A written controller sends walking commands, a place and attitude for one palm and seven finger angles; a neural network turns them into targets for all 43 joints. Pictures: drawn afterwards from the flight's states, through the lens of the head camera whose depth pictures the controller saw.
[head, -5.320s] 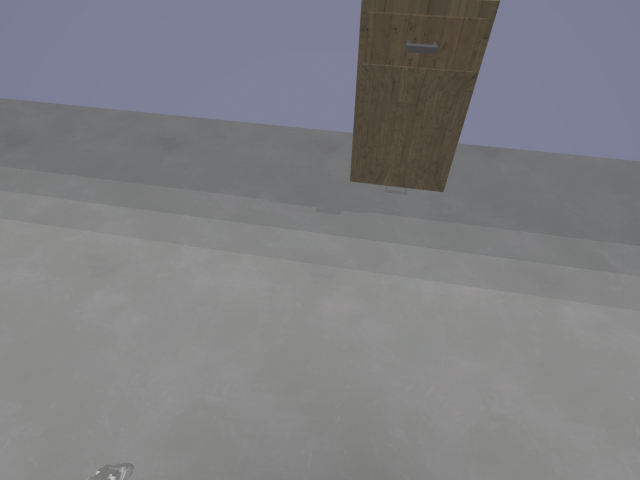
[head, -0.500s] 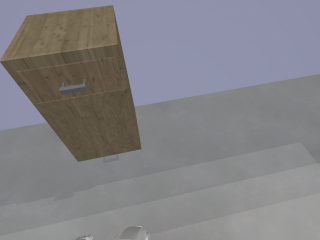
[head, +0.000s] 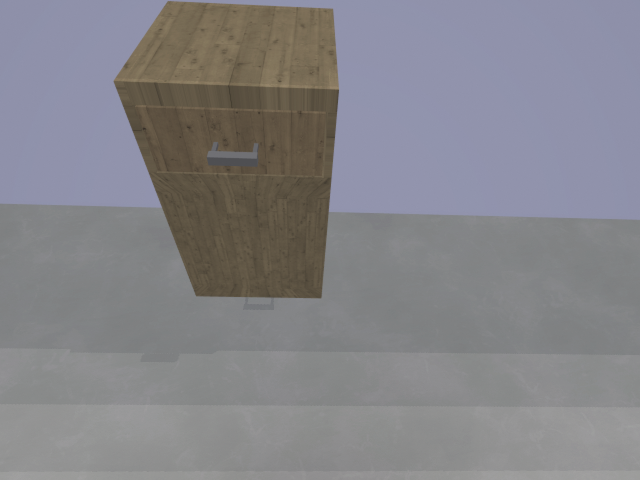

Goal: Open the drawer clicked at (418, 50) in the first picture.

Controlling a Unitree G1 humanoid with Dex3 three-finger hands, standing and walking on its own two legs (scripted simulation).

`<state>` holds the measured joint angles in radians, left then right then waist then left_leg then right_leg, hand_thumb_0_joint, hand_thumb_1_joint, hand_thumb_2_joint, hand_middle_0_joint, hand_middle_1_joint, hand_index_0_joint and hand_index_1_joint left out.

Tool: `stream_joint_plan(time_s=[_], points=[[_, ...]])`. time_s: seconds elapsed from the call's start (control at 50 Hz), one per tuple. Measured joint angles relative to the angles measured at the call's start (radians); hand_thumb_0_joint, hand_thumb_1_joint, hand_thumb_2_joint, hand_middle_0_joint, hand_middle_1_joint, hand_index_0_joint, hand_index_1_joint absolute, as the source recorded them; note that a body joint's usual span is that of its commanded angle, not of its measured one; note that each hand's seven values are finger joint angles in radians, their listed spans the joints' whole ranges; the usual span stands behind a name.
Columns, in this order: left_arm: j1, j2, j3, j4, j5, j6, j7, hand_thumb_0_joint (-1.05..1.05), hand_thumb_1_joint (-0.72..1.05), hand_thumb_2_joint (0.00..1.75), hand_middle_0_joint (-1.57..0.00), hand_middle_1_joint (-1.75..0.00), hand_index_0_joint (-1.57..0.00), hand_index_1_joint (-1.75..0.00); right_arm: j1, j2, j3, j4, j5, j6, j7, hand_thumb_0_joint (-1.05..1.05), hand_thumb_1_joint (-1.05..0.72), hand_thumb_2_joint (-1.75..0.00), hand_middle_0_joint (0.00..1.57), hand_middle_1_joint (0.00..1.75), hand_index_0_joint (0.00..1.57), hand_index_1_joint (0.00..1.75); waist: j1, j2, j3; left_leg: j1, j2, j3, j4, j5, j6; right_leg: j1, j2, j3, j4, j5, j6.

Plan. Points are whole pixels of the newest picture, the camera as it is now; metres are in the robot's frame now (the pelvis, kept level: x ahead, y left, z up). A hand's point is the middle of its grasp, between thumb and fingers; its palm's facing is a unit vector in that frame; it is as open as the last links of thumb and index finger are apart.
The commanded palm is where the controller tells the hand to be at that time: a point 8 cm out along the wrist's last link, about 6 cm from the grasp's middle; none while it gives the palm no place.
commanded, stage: take the last steps up to it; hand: left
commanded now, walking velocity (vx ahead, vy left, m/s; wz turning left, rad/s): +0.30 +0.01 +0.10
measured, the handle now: (234, 152) +0.78 +0.25 -0.09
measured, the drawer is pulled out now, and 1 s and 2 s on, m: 0.00 0.00 0.00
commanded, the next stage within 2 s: come to a stop and stand still in 0.72 s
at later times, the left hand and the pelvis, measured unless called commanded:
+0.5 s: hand out of the picture +0.03 +0.16 -0.18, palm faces +0.17 -0.97 -0.15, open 7.3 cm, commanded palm none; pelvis +0.12 +0.01 -0.01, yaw +5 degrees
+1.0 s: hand (196, 349) +0.34 +0.24 -0.17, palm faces +0.05 -0.97 -0.23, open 7.3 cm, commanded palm none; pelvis +0.26 +0.05 -0.01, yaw +1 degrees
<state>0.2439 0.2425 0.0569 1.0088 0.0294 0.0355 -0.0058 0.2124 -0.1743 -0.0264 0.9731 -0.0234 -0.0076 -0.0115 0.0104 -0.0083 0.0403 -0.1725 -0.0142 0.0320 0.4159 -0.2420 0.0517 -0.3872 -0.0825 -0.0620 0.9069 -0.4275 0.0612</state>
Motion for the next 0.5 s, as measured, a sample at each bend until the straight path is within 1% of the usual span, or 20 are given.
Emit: stream_joint_plan(time_s=[0.08,0.14,0.16,0.2,0.22,0.26,0.3,0.34,0.38,0.44,0.5], points=[[-0.018,-0.033,-0.011,-0.002,0.001,-0.014,-0.005,0.01,0.91,0.90,-0.19,-0.30,-0.20,-0.30,0.059,-0.011,-0.007,0.042,-0.004,0.000,0.000,0.00,-0.92,-0.90,0.20,0.30,0.21,0.30,-0.019,0.016,-0.014,0.023,-0.014,-0.011,-0.007,-0.011,-0.005,0.049,0.011,-0.010,-0.152,0.010,-0.011],[-0.019,-0.054,-0.019,-0.010,0.002,-0.043,-0.008,0.01,0.91,0.90,-0.19,-0.30,-0.20,-0.30,0.106,-0.017,-0.010,0.080,-0.001,0.006,0.000,0.00,-0.92,-0.90,0.20,0.30,0.20,0.30,-0.023,0.022,-0.024,0.016,-0.022,-0.016,0.059,-0.061,-0.019,0.135,0.025,-0.022,-0.342,0.081,-0.021],[-0.020,-0.062,-0.020,-0.010,0.005,-0.057,-0.005,0.01,0.91,0.90,-0.19,-0.30,-0.20,-0.30,0.121,-0.019,-0.011,0.092,0.003,0.007,0.000,0.00,-0.92,-0.90,0.20,0.30,0.20,0.30,-0.021,0.027,-0.025,-0.005,-0.018,-0.018,0.121,-0.107,-0.019,0.148,0.029,-0.027,-0.366,0.139,-0.040],[-0.010,-0.088,-0.024,-0.007,0.004,-0.074,0.001,0.00,0.91,0.90,-0.19,-0.30,-0.20,-0.30,0.139,-0.026,-0.016,0.117,0.002,0.024,0.005,0.00,-0.92,-0.90,0.20,0.29,0.20,0.30,-0.017,0.051,-0.025,-0.072,-0.003,-0.028,0.306,-0.209,-0.019,0.164,0.039,-0.051,-0.343,0.129,-0.069],[0.006,-0.098,-0.025,-0.005,0.002,-0.081,0.005,0.00,0.91,0.90,-0.20,-0.30,-0.20,-0.30,0.143,-0.027,-0.019,0.129,-0.001,0.032,0.010,0.01,-0.92,-0.90,0.20,0.29,0.20,0.30,-0.011,0.052,-0.031,-0.113,0.002,-0.023,0.402,-0.215,-0.019,0.181,0.040,-0.055,-0.353,0.116,-0.076],[0.045,-0.104,-0.016,0.008,-0.001,-0.090,0.020,0.00,0.93,0.90,-0.20,-0.30,-0.20,-0.30,0.140,-0.028,-0.024,0.138,-0.004,0.039,0.020,0.01,-0.92,-0.90,0.20,0.29,0.20,0.30,-0.004,0.046,-0.038,-0.192,0.023,-0.011,0.539,-0.161,-0.026,0.224,0.041,-0.057,-0.405,0.114,-0.077],[0.082,-0.106,-0.018,0.031,-0.001,-0.092,0.023,0.00,0.93,0.90,-0.20,-0.30,-0.20,-0.30,0.128,-0.029,-0.031,0.131,-0.006,0.034,0.025,0.01,-0.92,-0.90,0.20,0.29,0.20,0.30,-0.008,0.043,-0.037,-0.258,0.052,-0.001,0.594,-0.090,-0.038,0.269,0.041,-0.061,-0.466,0.132,-0.070],[0.115,-0.110,-0.021,0.058,-0.001,-0.093,0.022,0.00,0.93,0.90,-0.20,-0.30,-0.20,-0.30,0.113,-0.028,-0.034,0.117,-0.005,0.028,0.027,0.01,-0.92,-0.90,0.20,0.29,0.20,0.30,-0.014,0.040,-0.033,-0.308,0.080,0.006,0.589,-0.035,-0.049,0.308,0.038,-0.069,-0.515,0.141,-0.066],[0.142,-0.115,-0.026,0.081,0.000,-0.095,0.021,0.00,0.93,0.90,-0.20,-0.30,-0.20,-0.30,0.093,-0.025,-0.035,0.105,-0.003,0.025,0.031,0.01,-0.92,-0.90,0.20,0.29,0.20,0.30,-0.013,0.034,-0.024,-0.340,0.101,0.016,0.542,0.000,-0.057,0.340,0.033,-0.076,-0.549,0.141,-0.058],[0.174,-0.122,-0.029,0.110,0.001,-0.096,0.019,0.00,0.92,0.90,-0.20,-0.30,-0.20,-0.30,0.053,-0.019,-0.032,0.090,0.000,0.021,0.037,0.01,-0.92,-0.90,0.20,0.29,0.20,0.30,0.001,0.025,-0.006,-0.351,0.118,0.037,0.425,0.032,-0.058,0.376,0.022,-0.084,-0.570,0.125,-0.040],[0.198,-0.125,-0.028,0.132,0.003,-0.092,0.019,0.00,0.91,0.90,-0.20,-0.30,-0.20,-0.30,0.009,-0.011,-0.027,0.077,0.002,0.013,0.043,0.01,-0.92,-0.90,0.20,0.29,0.20,0.30,0.023,0.014,0.012,-0.320,0.113,0.058,0.305,0.030,-0.049,0.399,0.008,-0.087,-0.553,0.085,-0.014]])
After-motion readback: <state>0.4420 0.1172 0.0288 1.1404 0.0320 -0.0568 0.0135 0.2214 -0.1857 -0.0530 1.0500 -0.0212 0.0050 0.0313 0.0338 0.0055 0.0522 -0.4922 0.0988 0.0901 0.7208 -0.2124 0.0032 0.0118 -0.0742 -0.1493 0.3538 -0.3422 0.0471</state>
